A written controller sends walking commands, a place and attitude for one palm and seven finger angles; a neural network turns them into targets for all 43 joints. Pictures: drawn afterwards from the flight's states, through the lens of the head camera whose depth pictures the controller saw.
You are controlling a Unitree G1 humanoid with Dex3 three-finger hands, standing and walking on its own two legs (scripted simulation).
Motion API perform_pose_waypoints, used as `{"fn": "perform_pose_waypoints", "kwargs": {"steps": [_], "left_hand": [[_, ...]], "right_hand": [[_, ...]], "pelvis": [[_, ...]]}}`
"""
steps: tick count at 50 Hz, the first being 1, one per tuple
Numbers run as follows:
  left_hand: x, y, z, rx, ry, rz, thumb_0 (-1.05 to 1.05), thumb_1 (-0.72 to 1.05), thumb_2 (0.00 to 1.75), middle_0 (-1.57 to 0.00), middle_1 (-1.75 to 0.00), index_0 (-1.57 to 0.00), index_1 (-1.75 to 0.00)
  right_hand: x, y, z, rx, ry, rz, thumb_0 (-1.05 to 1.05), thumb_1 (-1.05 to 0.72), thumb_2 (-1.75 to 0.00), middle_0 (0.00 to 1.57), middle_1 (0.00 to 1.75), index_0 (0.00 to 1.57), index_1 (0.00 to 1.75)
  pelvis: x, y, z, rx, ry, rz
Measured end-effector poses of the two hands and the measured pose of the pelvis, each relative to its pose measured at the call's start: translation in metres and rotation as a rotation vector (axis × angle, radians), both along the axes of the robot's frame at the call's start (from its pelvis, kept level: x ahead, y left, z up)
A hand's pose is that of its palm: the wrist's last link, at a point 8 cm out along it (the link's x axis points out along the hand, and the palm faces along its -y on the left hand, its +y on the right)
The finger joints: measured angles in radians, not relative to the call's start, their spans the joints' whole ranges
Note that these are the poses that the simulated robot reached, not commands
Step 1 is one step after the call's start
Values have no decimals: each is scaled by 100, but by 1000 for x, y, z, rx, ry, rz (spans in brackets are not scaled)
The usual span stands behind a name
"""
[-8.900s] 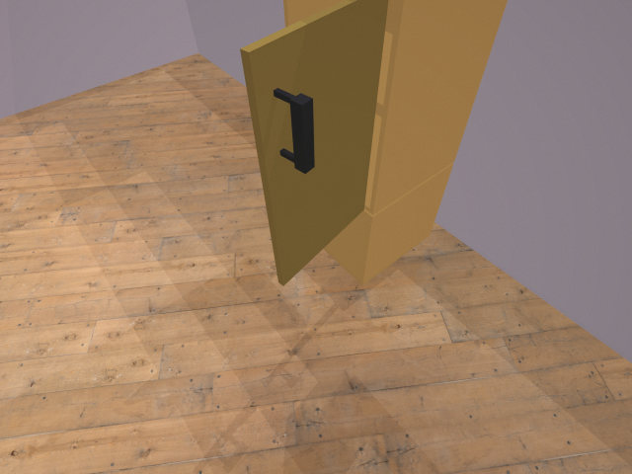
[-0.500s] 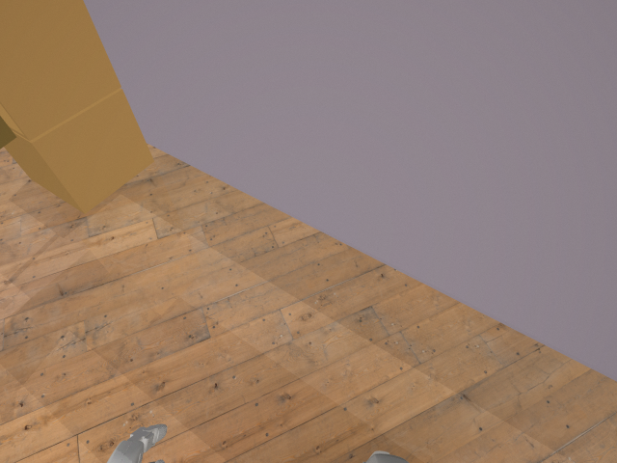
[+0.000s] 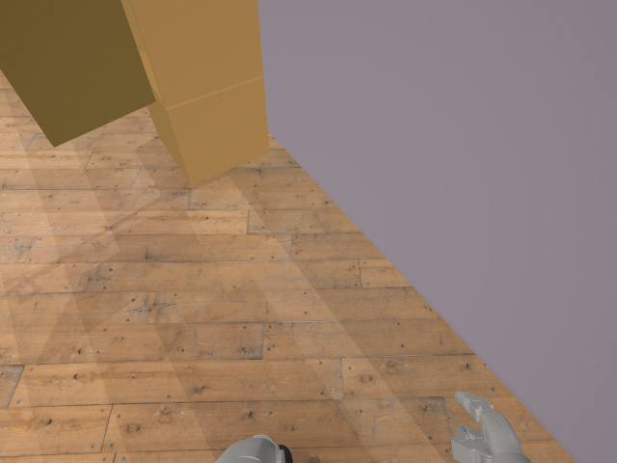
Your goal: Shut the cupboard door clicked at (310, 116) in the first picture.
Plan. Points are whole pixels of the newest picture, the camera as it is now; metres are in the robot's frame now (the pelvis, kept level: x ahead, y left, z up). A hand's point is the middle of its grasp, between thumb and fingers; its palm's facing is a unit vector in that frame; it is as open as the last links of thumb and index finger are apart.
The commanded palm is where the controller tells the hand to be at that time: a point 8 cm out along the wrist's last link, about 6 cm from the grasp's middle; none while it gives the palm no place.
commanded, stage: walk to a spot facing it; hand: left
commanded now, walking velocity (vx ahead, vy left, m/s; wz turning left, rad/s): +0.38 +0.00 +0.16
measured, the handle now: out of the picture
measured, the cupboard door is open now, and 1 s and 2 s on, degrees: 100 100 100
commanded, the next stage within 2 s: turn to face it in 0.96 s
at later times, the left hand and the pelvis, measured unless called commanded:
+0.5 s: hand (233, 304) +0.36 +0.17 -0.13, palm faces -0.05 -0.98 -0.17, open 7.3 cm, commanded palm none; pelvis +0.22 -0.01 +0.02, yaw +3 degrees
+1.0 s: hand (233, 318) +0.35 +0.17 -0.16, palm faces +0.28 -0.94 -0.18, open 7.2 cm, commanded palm none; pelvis +0.45 +0.01 +0.01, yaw +14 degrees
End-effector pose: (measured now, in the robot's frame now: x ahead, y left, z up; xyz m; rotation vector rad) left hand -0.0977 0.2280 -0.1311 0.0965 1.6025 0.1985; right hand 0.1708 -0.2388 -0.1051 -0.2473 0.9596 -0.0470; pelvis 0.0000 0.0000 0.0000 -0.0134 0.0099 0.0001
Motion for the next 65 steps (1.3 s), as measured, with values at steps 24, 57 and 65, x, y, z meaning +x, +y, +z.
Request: {"fn": "perform_pose_waypoints", "kwargs": {"steps": [24, 57, 65], "left_hand": [[436, -5, 24, -12, -500, -189, 1, 92, 90, -20, -30, -20, -30], [484, 19, -12, -16, -72, 271, 1, 91, 90, -20, -30, -20, -30], [622, 66, 7, 44, -351, 279, 1, 91, 90, -20, -30, -20, -30]], "right_hand": [[-73, 19, -1, 20, 624, -279, 0, -92, -90, 20, 30, 20, 29], [527, 83, 4, -71, 59, 208, 0, -91, -90, 20, 30, 20, 29], [513, 92, 4, -86, 271, 201, 0, -93, -89, 21, 30, 21, 29]], "pelvis": [[208, -4, 21, 25, -2, 46], [507, 47, 6, -2, -23, 274], [552, 61, 25, -15, -12, 354]]}}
